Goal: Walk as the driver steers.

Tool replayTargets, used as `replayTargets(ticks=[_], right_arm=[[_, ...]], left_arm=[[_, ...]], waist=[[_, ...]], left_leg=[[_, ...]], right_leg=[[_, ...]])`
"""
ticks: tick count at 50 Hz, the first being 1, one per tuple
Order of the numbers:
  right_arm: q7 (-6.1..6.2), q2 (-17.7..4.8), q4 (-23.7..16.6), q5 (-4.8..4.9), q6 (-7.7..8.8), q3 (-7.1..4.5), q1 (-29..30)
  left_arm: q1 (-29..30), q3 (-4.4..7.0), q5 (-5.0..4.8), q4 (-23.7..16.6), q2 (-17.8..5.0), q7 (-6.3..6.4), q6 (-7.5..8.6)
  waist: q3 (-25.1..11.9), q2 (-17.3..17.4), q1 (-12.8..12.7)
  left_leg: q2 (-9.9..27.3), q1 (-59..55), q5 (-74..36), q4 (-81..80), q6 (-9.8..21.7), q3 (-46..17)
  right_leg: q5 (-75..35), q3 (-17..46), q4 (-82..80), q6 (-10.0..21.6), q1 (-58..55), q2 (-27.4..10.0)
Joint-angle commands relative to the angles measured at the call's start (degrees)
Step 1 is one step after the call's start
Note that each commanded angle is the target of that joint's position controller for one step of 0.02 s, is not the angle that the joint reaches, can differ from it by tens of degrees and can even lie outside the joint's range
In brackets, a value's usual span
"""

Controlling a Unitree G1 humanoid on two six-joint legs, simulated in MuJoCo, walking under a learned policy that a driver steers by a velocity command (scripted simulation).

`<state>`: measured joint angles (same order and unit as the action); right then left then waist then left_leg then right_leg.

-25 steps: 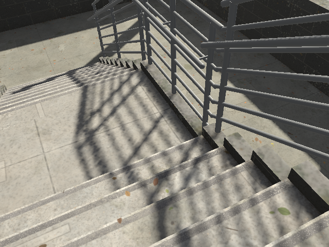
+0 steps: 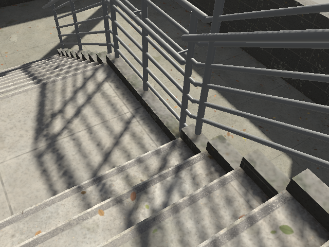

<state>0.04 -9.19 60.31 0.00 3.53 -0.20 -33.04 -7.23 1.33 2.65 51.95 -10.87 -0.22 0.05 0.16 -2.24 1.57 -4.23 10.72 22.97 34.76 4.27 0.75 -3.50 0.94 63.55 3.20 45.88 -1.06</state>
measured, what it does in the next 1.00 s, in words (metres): goes down, turning left: right foot 0.17 m lower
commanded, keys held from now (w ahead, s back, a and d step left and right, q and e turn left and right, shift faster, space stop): w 0.26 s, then w+q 0.74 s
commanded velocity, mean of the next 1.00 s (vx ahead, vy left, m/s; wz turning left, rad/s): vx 0.50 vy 0.00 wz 0.30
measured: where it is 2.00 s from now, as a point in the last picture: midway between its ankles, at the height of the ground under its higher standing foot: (129, 203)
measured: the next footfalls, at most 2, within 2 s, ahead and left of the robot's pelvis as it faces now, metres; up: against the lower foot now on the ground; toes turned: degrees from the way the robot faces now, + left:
right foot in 0.40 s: +0.46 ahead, -0.20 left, -0.17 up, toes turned -1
left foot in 1.08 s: +0.66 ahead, +0.10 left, -0.34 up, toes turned +26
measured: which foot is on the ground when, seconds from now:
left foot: down 0.00-0.40, up 0.42-1.00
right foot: up 0.00-0.38, down 0.40-1.00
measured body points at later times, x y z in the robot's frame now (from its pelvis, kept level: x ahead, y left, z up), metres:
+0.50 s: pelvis +0.32 -0.11 -0.17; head +0.36 -0.14 +0.28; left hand +0.48 +0.12 -0.29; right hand +0.22 -0.36 -0.32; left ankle +0.12 +0.06 -0.66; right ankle +0.42 -0.20 -0.89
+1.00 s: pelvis +0.52 -0.07 -0.25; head +0.52 -0.06 +0.20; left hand +0.38 +0.14 -0.40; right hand +0.80 -0.21 -0.35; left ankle +0.63 +0.10 -0.96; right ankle +0.42 -0.20 -0.89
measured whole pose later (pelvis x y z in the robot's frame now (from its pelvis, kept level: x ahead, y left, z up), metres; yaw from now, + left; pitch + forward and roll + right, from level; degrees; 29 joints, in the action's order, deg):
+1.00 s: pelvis +0.52 -0.07 -0.25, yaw +19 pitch -2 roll -2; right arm -3.9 -13.8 46.9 -1.3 -1.7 -4.6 -1.8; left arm -26.4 2.4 2.8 55.6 -10.3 2.6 4.2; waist 1.9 2.0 -6.8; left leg 3.4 29.7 -21.6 34.3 3.1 -0.8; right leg 48.3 -18.4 63.3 -3.0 10.2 -9.1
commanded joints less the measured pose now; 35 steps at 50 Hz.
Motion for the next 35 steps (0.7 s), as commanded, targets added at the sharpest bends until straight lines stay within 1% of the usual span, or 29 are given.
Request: replayTargets(ticks=[1, 2, 3, 6, 8, 9, 10, 11, 12, 13, 14, 16, 17, 18, 19, 20, 21, 22, 23, 24, 25, 26, 27, 28, 29, 31, 32, 33, 35], right_arm=[[0.71, -9.8, -4.8, -0.12, 0.13, -1.83, 2.0], [0.73, -8.8, -4.5, -0.29, -0.21, -1.53, -0.2], [1.64, -8.1, -2.6, -1.59, -0.13, -1.69, -5.5], [2.69, -9.3, -1.2, -3.09, 0.03, -2.51, -12.1], [2.90, -10.1, -0.8, -3.60, 0.12, -3.08, -14.4], [2.67, -9.3, -0.9, -3.71, 0.64, -2.92, -16.2], [2.47, -8.4, -0.9, -3.80, 0.99, -2.64, -16.0], [2.51, -6.6, -2.4, -3.22, 1.27, -2.24, -10.9], [2.11, -6.3, -3.6, -2.53, 1.75, -1.93, -6.6], [1.12, -6.5, -4.9, -2.57, 2.03, -1.80, -1.9], [0.53, -7.3, -5.0, -1.64, 2.21, -1.90, -1.8], [1.04, -9.0, -5.0, -1.76, 1.73, -2.26, -1.0], [1.53, -9.0, -4.1, -2.09, 1.01, -2.27, -2.1], [1.99, -10.2, -3.5, -2.74, 0.24, -2.54, -2.8], [2.31, -11.4, -2.8, -2.21, -0.60, -3.10, -3.0], [2.42, -11.2, -2.0, -0.41, -0.54, -4.03, -3.6], [2.74, -7.8, -0.7, 1.96, -0.72, -4.19, -10.7], [3.27, -6.7, -1.8, 3.86, -0.25, -3.35, -17.5], [3.34, -6.9, -2.7, 2.82, -1.14, -2.46, -13.9], [2.78, -7.6, -3.3, -0.15, -2.34, -2.81, -7.0], [1.80, -9.4, -4.6, -2.14, -2.72, -3.39, -2.4], [1.40, -8.6, -6.0, -3.65, -3.26, -3.84, 2.7], [0.80, -7.3, -6.6, -3.52, -4.25, -3.65, 5.3], [0.40, -5.1, -7.3, -3.50, -4.77, -3.34, 7.3], [0.21, -4.5, -8.0, -3.29, -5.07, -3.31, 8.8], [0.26, -4.9, -9.7, -3.75, -5.58, -3.32, 11.5], [0.13, -5.2, -9.3, -3.26, -5.93, -3.39, 10.6], [-0.20, -6.0, -9.3, -3.45, -6.42, -3.57, 11.4], [-0.53, -7.2, -11.4, -2.79, -6.86, -4.21, 16.8]], left_arm=[[-1.7, 1.34, -0.53, 0.5, -4.3, -0.41, -0.18], [1.7, 1.67, -0.16, -0.3, -4.7, -0.34, -0.20], [7.0, 1.93, 0.53, -1.9, -5.0, -0.13, 0.32], [14.1, 2.32, -0.05, -4.7, -5.1, -0.39, 2.33], [16.6, 2.38, -0.10, -5.2, -4.9, -0.55, 3.21], [21.0, 2.64, -0.56, -6.6, -5.0, -0.75, 3.38], [22.9, 2.34, -0.58, -7.6, -4.3, -1.26, 3.57], [24.6, 1.58, -0.98, -9.0, -3.5, -1.72, 3.86], [23.8, 0.82, -1.25, -8.8, -1.6, -2.28, 4.15], [21.3, 0.49, -2.52, -8.0, -1.4, -2.86, 3.85], [18.5, 0.51, -2.56, -6.9, -1.5, -3.78, 3.61], [13.0, 1.12, -2.72, -4.5, -4.5, -2.64, 2.41], [10.1, 1.23, -2.15, -3.4, -5.1, -1.74, 2.53], [1.4, 1.95, -1.88, -0.7, -6.8, -0.67, 2.77], [-9.8, 2.93, -1.06, 2.1, -8.7, -0.10, 3.25], [-18.0, 4.07, 0.31, 4.4, -11.8, -0.09, 3.16], [-23.4, 4.06, 1.27, 5.6, -15.9, -0.87, 3.60], [-22.0, 3.79, -1.12, 3.8, -14.2, -2.08, 3.77], [-17.7, 4.44, -2.61, 2.3, -13.7, -2.16, 3.52], [-13.7, 4.45, -2.28, 1.3, -11.0, -1.56, 3.69], [-7.7, 2.94, -1.97, -1.2, -6.7, -0.86, 4.03], [-6.9, 3.28, -1.54, -1.1, -8.3, 0.01, 4.96], [-8.8, 3.10, -1.23, 0.3, -7.8, -0.04, 5.65], [-10.0, 3.26, -1.37, 1.7, -7.6, -0.08, 6.37], [-11.3, 3.30, -1.56, 1.6, -7.7, -0.01, 6.67], [-13.7, 3.23, -2.14, 2.5, -7.7, 0.28, 6.44], [-14.3, 3.41, -1.86, 2.1, -8.3, -0.07, 6.26], [-13.6, 3.64, -2.09, 1.9, -8.7, -0.32, 6.30], [-14.0, 3.28, -2.47, 1.4, -6.9, -0.43, 6.17]], waist=[[2.9, 6.1, -3.0], [4.7, 5.5, -1.6], [7.2, 7.6, 2.2], [9.3, 6.7, 6.0], [9.1, 5.4, 7.7], [10.3, 4.2, 9.8], [11.4, 5.4, 10.4], [12.2, 3.5, 8.4], [11.8, 3.5, 7.5], [12.1, 0.5, 6.4], [9.9, 0.0, 6.9], [10.9, 3.6, 5.6], [9.9, 2.9, 5.2], [5.4, 3.1, 1.8], [0.3, 2.0, -4.1], [-5.9, -2.1, -7.3], [-12.1, -8.4, -4.9], [-21.6, -8.7, -1.6], [-24.4, -8.6, -2.4], [-18.7, -8.0, -2.7], [-11.4, -1.6, -0.9], [-6.3, -6.1, -0.5], [-1.1, -4.0, 0.5], [0.8, -4.2, 1.2], [-0.1, -4.2, 1.0], [-2.1, -4.0, 1.1], [-3.5, -3.7, 1.8], [-3.6, -4.2, 2.3], [-0.5, -1.4, 2.1]], left_leg=[[15.0, 3.7, -32.5, -11.8, 6.8, -14.9], [15.4, 0.9, -31.5, -11.2, 7.7, -15.8], [15.7, -12.2, -24.3, -8.2, 9.6, -19.6], [19.4, -27.6, -25.4, -5.5, 12.3, -25.0], [19.6, -29.2, -30.1, -3.8, 12.4, -24.6], [16.8, -30.5, -25.0, -2.8, 12.2, -23.4], [16.6, -28.0, -24.7, -2.9, 11.7, -23.1], [14.7, -18.8, -18.8, -3.6, 9.5, -19.3], [13.2, -7.9, -14.3, -5.1, 7.9, -16.8], [10.4, 5.2, -7.7, -6.4, 5.4, -12.4], [10.0, 10.0, -5.5, -5.7, 4.5, -11.9], [9.6, 3.1, -8.0, 1.0, 3.7, -11.4], [8.4, -0.9, -11.6, 8.0, 3.6, -10.7], [7.5, -5.2, -19.9, 19.5, 3.7, -10.6], [6.4, -2.6, -23.4, 35.3, 3.6, -9.4], [1.3, 7.7, 1.0, 51.7, 2.6, -7.3], [-3.1, 24.1, 33.2, 74.7, 0.3, -8.4], [2.0, 32.6, 25.0, 72.6, -0.1, -12.4], [5.6, 34.2, 18.9, 71.6, -0.5, -7.8], [6.8, 33.9, 11.4, 70.2, -0.5, -5.7], [7.9, 27.3, -0.3, 58.6, -0.7, -5.7], [8.5, 24.5, -4.6, 56.0, -0.7, -6.1], [9.4, 22.0, -5.5, 47.9, -0.9, -6.5], [8.8, 21.7, -7.4, 42.5, -1.8, -6.9], [8.6, 22.9, -7.9, 39.9, -1.8, -6.3], [8.1, 26.0, -11.8, 37.9, -1.7, -5.2], [7.3, 25.5, -16.7, 37.9, -1.1, -3.7], [7.1, 25.1, -20.3, 39.5, 0.0, -4.3], [6.7, 28.1, -29.6, 34.0, 1.0, -5.4]], right_leg=[[-8.2, -1.6, -3.4, 0.7, -7.1, -1.1], [-4.1, -1.8, -5.2, 0.4, -4.8, -1.4], [-4.8, 3.8, -7.8, 0.0, 7.9, -3.8], [4.1, 7.8, -12.5, -0.9, 22.7, -4.4], [6.2, 6.8, -11.5, -1.1, 23.7, -4.2], [4.2, 5.6, -15.1, -1.3, 26.7, -3.6], [3.3, 4.8, -16.8, -1.0, 25.4, -4.0], [-7.4, 3.5, -24.3, -0.8, 16.0, -5.6], [-16.9, 0.9, -27.9, -0.2, 3.0, -5.3], [-24.6, -2.7, -35.0, 0.1, -13.1, -3.7], [-30.5, -3.5, -34.9, -0.3, -24.5, -2.6], [-27.2, -1.2, -39.2, -1.4, -25.3, -3.6], [-27.1, -0.3, -43.1, -1.6, -27.0, -4.0], [-26.8, 0.2, -46.8, -1.6, -32.6, -4.0], [-29.5, -0.6, -50.5, -1.8, -44.7, -5.0], [-30.7, -1.1, -45.3, -2.5, -60.9, -6.6], [-61.0, 3.4, -22.8, -1.7, -76.3, -15.4], [-58.6, 13.0, -17.0, 3.1, -83.6, -25.1], [-25.5, 20.8, -27.1, 8.2, -76.0, -28.4], [2.8, 23.4, -36.5, 10.8, -62.7, -26.1], [13.0, 19.0, -42.9, 8.8, -46.6, -23.1], [4.1, 18.3, -42.6, 10.1, -36.7, -24.7], [-0.5, 12.7, -43.3, 9.5, -27.8, -21.5], [-0.3, 10.6, -42.5, 9.5, -24.1, -19.8], [-0.8, 10.5, -42.3, 9.8, -25.1, -19.9], [-8.4, 9.4, -41.3, 10.5, -28.2, -21.5], [-6.4, 7.0, -39.9, 9.8, -28.2, -20.5], [-5.3, 7.2, -40.1, 9.2, -27.5, -20.5], [4.7, 3.7, -40.8, 6.8, -27.4, -17.9]])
